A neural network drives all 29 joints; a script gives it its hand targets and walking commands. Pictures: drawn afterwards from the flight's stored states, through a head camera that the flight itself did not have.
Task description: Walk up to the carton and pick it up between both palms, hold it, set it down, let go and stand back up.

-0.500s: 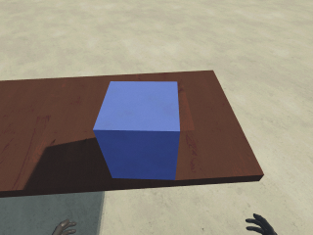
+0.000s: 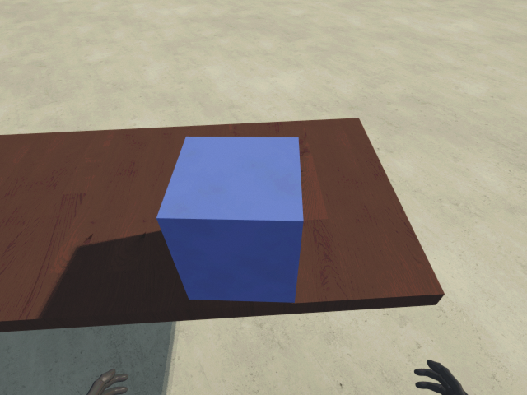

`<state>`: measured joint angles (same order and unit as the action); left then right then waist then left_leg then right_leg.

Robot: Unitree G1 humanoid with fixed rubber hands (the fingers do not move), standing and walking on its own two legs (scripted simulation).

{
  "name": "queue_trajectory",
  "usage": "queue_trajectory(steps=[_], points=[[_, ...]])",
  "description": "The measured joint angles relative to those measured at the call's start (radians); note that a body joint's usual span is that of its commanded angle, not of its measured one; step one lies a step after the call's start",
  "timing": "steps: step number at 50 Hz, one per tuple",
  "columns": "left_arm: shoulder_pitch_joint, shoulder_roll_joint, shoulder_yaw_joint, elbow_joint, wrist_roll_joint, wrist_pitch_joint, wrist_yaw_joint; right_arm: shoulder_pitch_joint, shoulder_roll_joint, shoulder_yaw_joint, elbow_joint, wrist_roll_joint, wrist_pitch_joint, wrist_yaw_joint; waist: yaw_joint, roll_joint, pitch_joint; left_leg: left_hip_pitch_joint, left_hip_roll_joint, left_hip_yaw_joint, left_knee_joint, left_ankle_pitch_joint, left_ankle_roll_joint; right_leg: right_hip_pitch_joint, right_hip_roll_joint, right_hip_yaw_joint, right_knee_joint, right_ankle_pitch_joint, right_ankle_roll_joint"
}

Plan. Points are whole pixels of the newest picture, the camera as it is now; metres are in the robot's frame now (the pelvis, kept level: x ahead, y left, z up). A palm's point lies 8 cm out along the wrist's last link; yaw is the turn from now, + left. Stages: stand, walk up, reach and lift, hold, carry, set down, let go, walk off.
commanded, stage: stand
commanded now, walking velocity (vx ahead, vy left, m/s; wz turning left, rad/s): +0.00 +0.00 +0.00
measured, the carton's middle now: (241, 221) +0.43 +0.03 +0.00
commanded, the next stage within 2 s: none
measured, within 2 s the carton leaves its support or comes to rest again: neither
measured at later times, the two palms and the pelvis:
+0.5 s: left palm out of the picture +0.13 +0.27 -0.07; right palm out of the picture +0.11 -0.28 -0.10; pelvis +0.00 +0.00 +0.00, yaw +0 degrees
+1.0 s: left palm out of the picture +0.13 +0.27 -0.08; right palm out of the picture +0.10 -0.29 -0.10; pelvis +0.00 +0.00 +0.00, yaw +0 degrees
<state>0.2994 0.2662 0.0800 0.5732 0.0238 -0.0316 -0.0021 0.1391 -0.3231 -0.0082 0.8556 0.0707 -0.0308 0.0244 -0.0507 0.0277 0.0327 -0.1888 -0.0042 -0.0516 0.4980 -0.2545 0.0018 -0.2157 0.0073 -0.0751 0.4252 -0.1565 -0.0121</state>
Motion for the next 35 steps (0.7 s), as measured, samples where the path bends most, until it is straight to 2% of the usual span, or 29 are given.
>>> queue_trajectory(steps=[35], points=[[-0.002, 0.000, 0.000, 0.029, -0.010, 0.002, 0.000, 0.000, -0.009, 0.000, 0.035, 0.000, 0.000, 0.000, 0.000, -0.003, 0.000, 0.000, 0.000, 0.000, 0.000, -0.003, 0.000, 0.000, 0.000, 0.000, 0.000, -0.002, 0.000]])
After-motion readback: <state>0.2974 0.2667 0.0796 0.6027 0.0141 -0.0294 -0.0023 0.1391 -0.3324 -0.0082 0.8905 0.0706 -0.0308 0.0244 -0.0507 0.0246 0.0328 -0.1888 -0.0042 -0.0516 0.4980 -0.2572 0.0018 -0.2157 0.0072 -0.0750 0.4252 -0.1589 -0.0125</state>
